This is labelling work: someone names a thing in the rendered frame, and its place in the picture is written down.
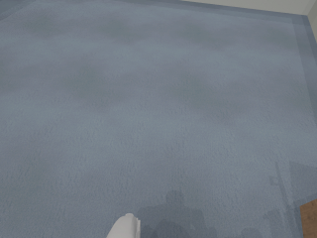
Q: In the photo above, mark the cupboard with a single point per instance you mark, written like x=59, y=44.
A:
x=308, y=213

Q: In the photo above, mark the robot left thigh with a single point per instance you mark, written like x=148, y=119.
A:
x=127, y=226

